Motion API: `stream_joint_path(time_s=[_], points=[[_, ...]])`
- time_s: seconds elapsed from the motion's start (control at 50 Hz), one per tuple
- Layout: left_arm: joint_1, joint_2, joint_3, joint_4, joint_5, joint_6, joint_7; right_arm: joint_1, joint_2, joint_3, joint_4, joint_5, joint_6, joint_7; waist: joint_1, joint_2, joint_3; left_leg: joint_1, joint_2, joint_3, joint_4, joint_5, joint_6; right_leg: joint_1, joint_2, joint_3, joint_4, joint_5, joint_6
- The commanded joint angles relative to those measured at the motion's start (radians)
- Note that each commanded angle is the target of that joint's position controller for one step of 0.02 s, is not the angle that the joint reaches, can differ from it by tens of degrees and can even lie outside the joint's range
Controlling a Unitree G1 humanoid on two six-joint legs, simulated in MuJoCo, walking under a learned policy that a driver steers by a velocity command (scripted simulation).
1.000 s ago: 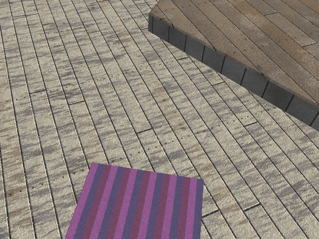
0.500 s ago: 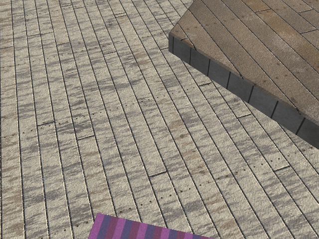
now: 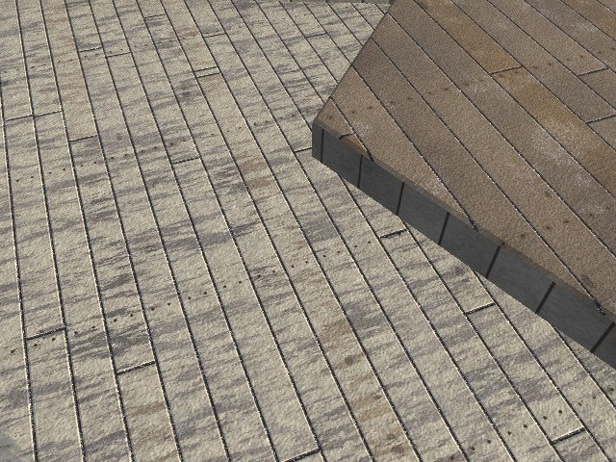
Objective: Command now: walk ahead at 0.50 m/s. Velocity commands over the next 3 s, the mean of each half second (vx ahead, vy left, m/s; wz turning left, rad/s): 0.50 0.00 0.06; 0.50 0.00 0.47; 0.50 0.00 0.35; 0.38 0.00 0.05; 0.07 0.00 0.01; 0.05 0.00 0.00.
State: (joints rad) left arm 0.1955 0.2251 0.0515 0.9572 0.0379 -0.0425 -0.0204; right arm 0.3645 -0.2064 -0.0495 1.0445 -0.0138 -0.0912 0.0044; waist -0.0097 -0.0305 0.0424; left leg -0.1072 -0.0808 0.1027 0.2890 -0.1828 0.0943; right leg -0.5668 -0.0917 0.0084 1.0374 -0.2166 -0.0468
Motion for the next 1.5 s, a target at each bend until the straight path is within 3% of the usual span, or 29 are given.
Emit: stream_joint_path(time_s=[0.02,0.2,0.24,0.28,0.3,0.32,0.34,0.36,0.38,0.44,0.54,0.72,0.82,0.84,0.86,0.88,0.9,0.92,0.96,1.02,1.14,1.28,1.34,1.38,1.4,1.42,1.44,1.46,1.5], points=[[-0.036,0.032,0.002,-0.057,-0.003,0.005,-0.008,0.033,-0.100,-0.011,-0.035,0.002,-0.017,-0.002,0.016,0.070,0.049,-0.014,0.262,-0.191,-0.183,0.246,0.120,-0.081,-0.023,-0.031,-0.118,0.108,0.027],[-0.252,0.041,-0.007,-0.147,-0.015,-0.011,-0.006,0.147,-0.118,-0.011,0.008,-0.010,-0.007,-0.018,-0.038,0.104,0.068,0.198,0.306,-0.143,-0.109,0.446,0.098,-0.041,0.036,-0.082,-0.449,0.139,-0.020],[-0.187,0.057,0.003,-0.135,-0.014,-0.021,0.001,0.117,-0.134,-0.016,0.008,-0.014,-0.005,-0.023,0.004,0.112,0.036,0.215,0.310,-0.121,-0.008,0.654,0.076,0.077,0.076,-0.098,-0.495,0.060,-0.053],[0.091,0.094,0.027,-0.042,-0.003,-0.039,0.016,0.088,-0.136,-0.015,0.003,-0.009,0.002,-0.022,0.120,0.074,-0.108,0.138,0.253,-0.067,0.309,0.736,0.042,0.420,0.120,-0.114,-0.583,0.083,-0.099],[0.277,0.176,0.051,-0.007,0.023,-0.047,0.029,0.086,-0.102,-0.004,-0.032,0.001,0.001,-0.018,0.177,-0.019,-0.238,-0.075,0.202,-0.031,0.609,0.409,0.020,0.690,-0.094,0.121,-0.593,0.006,-0.154],[0.315,0.262,0.073,0.006,0.021,-0.039,0.025,0.209,-0.009,0.010,-0.042,0.037,0.003,-0.005,0.117,-0.257,-0.350,-0.427,0.005,-0.021,0.956,-0.329,-0.019,0.925,-0.348,0.616,-0.726,-0.076,-0.296],[0.214,0.203,0.062,-0.012,-0.012,-0.026,0.019,0.120,-0.113,-0.016,-0.039,0.010,0.008,-0.010,0.099,-0.069,-0.262,-0.519,0.059,-0.161,1.025,-0.305,0.001,0.830,-0.292,0.614,-0.773,-0.150,-0.256],[0.102,0.144,0.044,-0.035,-0.018,-0.029,0.016,0.037,-0.112,-0.020,-0.065,0.009,0.004,-0.005,0.064,-0.022,-0.123,-0.537,0.103,-0.164,0.997,-0.201,0.006,0.678,-0.265,0.442,-0.792,-0.117,-0.220],[0.055,0.091,0.030,-0.038,-0.012,-0.038,0.013,0.010,-0.089,-0.016,-0.067,0.011,0.002,-0.003,0.039,0.017,-0.063,-0.496,0.136,-0.163,0.944,-0.135,0.005,0.564,-0.227,0.336,-0.830,-0.014,-0.188],[0.074,0.038,0.011,-0.004,-0.018,-0.062,0.024,0.039,-0.043,-0.014,-0.052,-0.018,0.042,0.012,-0.013,-0.028,-0.024,-0.385,0.166,-0.159,0.859,-0.086,-0.017,0.416,-0.154,0.148,-0.888,0.111,-0.125],[0.171,0.070,0.015,0.026,-0.022,-0.083,0.030,-0.109,-0.042,-0.016,-0.108,-0.016,0.070,0.029,-0.006,-0.019,0.032,-0.543,0.183,-0.138,0.773,0.061,-0.038,0.453,-0.135,-0.006,-0.927,0.250,-0.093],[0.296,0.076,0.006,0.063,-0.021,-0.071,0.055,-0.392,-0.022,0.011,-0.228,-0.016,0.060,0.045,0.057,-0.026,0.076,-0.537,0.128,0.024,0.371,0.172,-0.010,0.625,-0.137,-0.192,-0.870,0.562,-0.057],[0.255,0.139,0.022,0.051,-0.009,-0.041,0.070,-0.206,-0.078,-0.018,-0.192,-0.022,0.059,0.035,-0.047,-0.086,-0.053,-0.289,-0.002,0.085,0.315,-0.051,0.100,0.719,-0.172,-0.256,-0.491,1.095,-0.056],[0.242,0.151,0.026,0.038,-0.011,-0.033,0.065,-0.092,-0.107,-0.034,-0.159,-0.027,0.053,0.030,-0.096,-0.075,-0.115,-0.140,-0.023,0.063,0.250,-0.055,0.131,0.658,-0.171,-0.259,-0.302,1.004,-0.054],[0.208,0.149,0.027,0.009,-0.019,-0.034,0.056,0.048,-0.175,-0.062,-0.127,-0.042,0.049,0.019,-0.173,0.001,-0.188,0.088,0.078,-0.099,0.168,-0.093,0.188,0.463,-0.143,-0.269,-0.011,0.731,-0.028],[0.230,0.044,0.010,-0.073,-0.038,-0.045,0.033,0.025,-0.289,-0.093,-0.153,-0.035,0.058,0.009,-0.095,0.284,-0.274,0.414,0.400,-0.666,0.106,-0.030,0.360,-0.014,0.090,-0.241,0.407,-0.231,0.040],[0.123,0.118,0.021,-0.107,-0.029,-0.058,0.025,0.045,-0.289,-0.091,-0.157,-0.013,0.074,0.005,-0.124,0.110,-0.294,0.427,0.430,-0.823,-0.002,-0.023,0.396,-0.175,0.122,-0.005,0.506,-0.276,0.034],[0.057,0.103,0.014,-0.132,-0.033,-0.073,0.020,-0.020,-0.249,-0.081,-0.155,-0.004,0.074,-0.005,-0.092,0.056,-0.156,0.318,0.412,-0.662,-0.020,0.000,0.344,-0.234,0.044,0.038,0.437,-0.177,0.023],[0.068,0.103,0.017,-0.125,-0.023,-0.068,0.026,-0.101,-0.160,-0.056,-0.158,0.003,0.058,-0.009,-0.001,-0.041,-0.023,0.069,0.310,-0.482,-0.051,0.216,0.243,-0.109,-0.017,0.032,0.231,-0.110,0.035],[0.111,0.075,0.012,-0.129,0.013,-0.010,0.019,-0.098,-0.157,-0.047,-0.160,0.016,0.025,-0.008,0.049,0.008,-0.033,-0.053,0.233,-0.371,-0.059,0.403,0.225,0.009,-0.025,0.015,0.115,-0.114,0.076],[-0.116,0.079,0.006,-0.220,0.005,0.011,0.005,0.021,-0.194,-0.055,-0.157,0.014,0.025,-0.002,-0.024,0.077,-0.010,-0.004,0.176,-0.358,-0.078,0.356,0.154,-0.099,-0.011,-0.019,-0.169,0.110,0.109],[-0.289,0.080,-0.012,-0.289,-0.007,-0.007,-0.009,0.131,-0.181,-0.039,-0.130,-0.001,0.019,-0.016,-0.095,0.106,0.014,0.173,0.218,-0.362,-0.041,0.471,0.119,-0.089,0.039,-0.044,-0.417,0.199,0.050],[-0.184,0.117,-0.001,-0.272,-0.009,-0.022,-0.003,0.077,-0.213,-0.042,-0.139,-0.005,0.012,-0.024,-0.025,0.119,-0.004,0.172,0.239,-0.350,0.042,0.678,0.077,0.099,0.083,-0.046,-0.505,0.111,-0.006],[0.065,0.158,0.021,-0.195,-0.009,-0.036,0.017,0.050,-0.223,-0.042,-0.138,-0.006,0.008,-0.017,0.091,0.080,-0.128,0.122,0.180,-0.290,0.321,0.793,0.047,0.407,0.113,-0.058,-0.582,0.105,-0.051],[0.225,0.220,0.036,-0.174,0.013,-0.045,0.032,0.059,-0.173,-0.026,-0.165,0.001,0.003,-0.012,0.146,-0.003,-0.249,-0.044,0.129,-0.258,0.590,0.510,0.032,0.648,-0.080,0.150,-0.591,-0.004,-0.101],[0.270,0.326,0.064,-0.158,0.028,-0.037,0.027,0.214,-0.084,-0.012,-0.165,0.039,0.005,-0.008,0.081,-0.250,-0.355,-0.365,-0.065,-0.170,0.935,-0.251,-0.014,0.877,-0.343,0.640,-0.690,-0.046,-0.255],[0.203,0.243,0.053,-0.157,-0.009,-0.022,0.015,0.174,-0.170,-0.023,-0.148,0.001,0.010,-0.014,0.062,-0.117,-0.274,-0.475,-0.017,-0.231,1.023,-0.307,0.002,0.780,-0.322,0.749,-0.773,-0.179,-0.256],[0.102,0.169,0.035,-0.176,-0.020,-0.022,0.011,0.079,-0.172,-0.025,-0.166,-0.006,0.012,-0.009,0.039,-0.031,-0.113,-0.497,0.038,-0.230,1.006,-0.215,0.001,0.628,-0.279,0.564,-0.785,-0.189,-0.229],[0.058,0.107,0.015,-0.162,-0.012,-0.034,0.010,-0.003,-0.143,-0.017,-0.188,-0.012,0.016,0.004,0.017,-0.005,-0.026,-0.459,0.096,-0.209,0.903,-0.140,-0.006,0.478,-0.180,0.341,-0.825,0.019,-0.174]])
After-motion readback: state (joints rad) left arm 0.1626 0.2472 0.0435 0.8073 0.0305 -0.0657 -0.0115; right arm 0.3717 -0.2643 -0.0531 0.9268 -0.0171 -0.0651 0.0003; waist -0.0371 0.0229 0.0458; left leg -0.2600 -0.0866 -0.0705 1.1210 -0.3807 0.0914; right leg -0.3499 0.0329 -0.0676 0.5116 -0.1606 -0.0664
